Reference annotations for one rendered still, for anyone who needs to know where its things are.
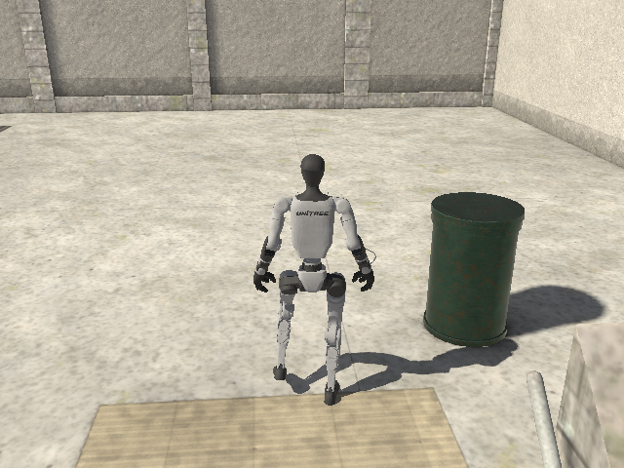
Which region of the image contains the right robot hand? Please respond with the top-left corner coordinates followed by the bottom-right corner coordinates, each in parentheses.
top-left (352, 270), bottom-right (374, 292)

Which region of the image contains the left robot hand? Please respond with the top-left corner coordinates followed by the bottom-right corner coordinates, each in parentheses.
top-left (253, 272), bottom-right (276, 293)

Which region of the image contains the left robot upper arm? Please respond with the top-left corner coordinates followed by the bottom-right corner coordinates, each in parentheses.
top-left (266, 196), bottom-right (293, 252)

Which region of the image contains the right robot foot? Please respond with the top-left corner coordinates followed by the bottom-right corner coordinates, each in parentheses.
top-left (324, 380), bottom-right (339, 406)

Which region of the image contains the right robot thigh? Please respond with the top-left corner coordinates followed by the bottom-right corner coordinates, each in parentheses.
top-left (325, 272), bottom-right (346, 345)

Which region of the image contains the right robot upper arm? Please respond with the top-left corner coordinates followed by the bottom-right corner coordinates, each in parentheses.
top-left (333, 197), bottom-right (361, 251)

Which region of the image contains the robot right forearm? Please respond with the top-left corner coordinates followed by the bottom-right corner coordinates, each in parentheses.
top-left (351, 235), bottom-right (371, 274)

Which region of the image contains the robot left forearm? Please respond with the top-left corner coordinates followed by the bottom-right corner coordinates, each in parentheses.
top-left (255, 236), bottom-right (275, 275)

